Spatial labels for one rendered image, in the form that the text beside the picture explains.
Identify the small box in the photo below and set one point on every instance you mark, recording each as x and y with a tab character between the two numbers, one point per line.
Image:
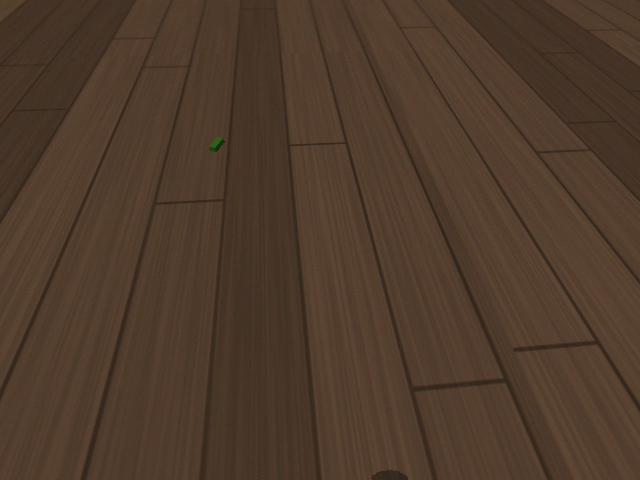
216	144

